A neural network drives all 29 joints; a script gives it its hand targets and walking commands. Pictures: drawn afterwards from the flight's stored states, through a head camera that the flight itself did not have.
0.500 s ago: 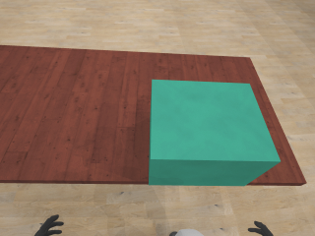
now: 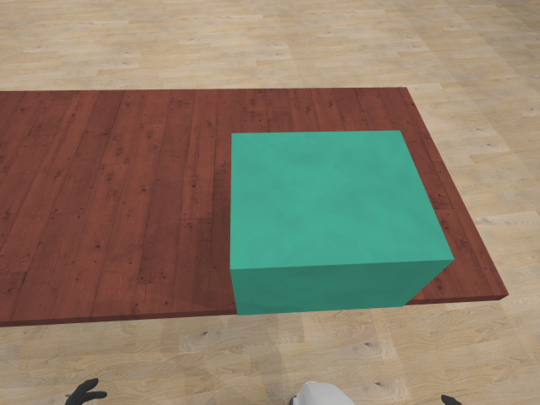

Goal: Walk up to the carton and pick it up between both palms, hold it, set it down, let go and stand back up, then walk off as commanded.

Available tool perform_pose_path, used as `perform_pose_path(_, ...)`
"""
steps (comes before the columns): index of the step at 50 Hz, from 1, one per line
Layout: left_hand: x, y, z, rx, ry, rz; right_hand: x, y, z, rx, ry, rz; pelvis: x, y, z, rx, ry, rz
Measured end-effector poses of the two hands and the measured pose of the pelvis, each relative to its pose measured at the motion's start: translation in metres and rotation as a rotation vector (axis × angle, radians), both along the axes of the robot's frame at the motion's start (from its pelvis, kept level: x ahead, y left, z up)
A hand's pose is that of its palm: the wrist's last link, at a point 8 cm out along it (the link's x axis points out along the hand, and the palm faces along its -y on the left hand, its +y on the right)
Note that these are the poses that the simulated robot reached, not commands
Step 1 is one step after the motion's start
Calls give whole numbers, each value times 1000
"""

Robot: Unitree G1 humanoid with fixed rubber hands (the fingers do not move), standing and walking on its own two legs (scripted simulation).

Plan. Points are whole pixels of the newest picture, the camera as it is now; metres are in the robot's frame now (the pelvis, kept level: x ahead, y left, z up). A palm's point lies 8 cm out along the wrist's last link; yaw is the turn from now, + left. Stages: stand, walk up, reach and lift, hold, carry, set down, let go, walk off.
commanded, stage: walk up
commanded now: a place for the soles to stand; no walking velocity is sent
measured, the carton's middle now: (319, 222) +0.38 -0.08 +0.01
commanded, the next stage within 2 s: none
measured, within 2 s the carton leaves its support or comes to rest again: neither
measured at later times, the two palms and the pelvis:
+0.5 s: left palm out of the picture +0.12 +0.20 -0.13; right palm out of the picture +0.05 -0.40 -0.12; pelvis -0.02 -0.08 -0.02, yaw +3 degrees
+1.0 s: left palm out of the picture -0.02 +0.20 -0.10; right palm out of the picture +0.05 -0.40 -0.12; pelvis -0.08 -0.11 -0.01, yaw +2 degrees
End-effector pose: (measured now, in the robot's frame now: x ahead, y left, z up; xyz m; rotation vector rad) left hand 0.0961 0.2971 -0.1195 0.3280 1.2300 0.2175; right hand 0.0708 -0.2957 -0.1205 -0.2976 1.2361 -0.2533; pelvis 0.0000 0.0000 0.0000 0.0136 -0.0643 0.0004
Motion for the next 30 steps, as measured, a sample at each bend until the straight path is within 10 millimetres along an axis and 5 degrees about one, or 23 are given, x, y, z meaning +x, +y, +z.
perform_pose_path(13, 42, -59, 2, -5, -72, -82, -28, -78, -11, -63, 73, -6, -3, -54, -11, -18, -22, -40)
perform_pose_path(22, 33, -93, -4, -52, -139, -41, -26, -96, -3, -87, 73, 108, -16, -76, -12, -36, -19, 21)
perform_pose_path(30, -6, -98, -22, -112, -128, -2, -24, -99, 18, -116, -28, 122, -37, -83, -15, 2, -39, 38)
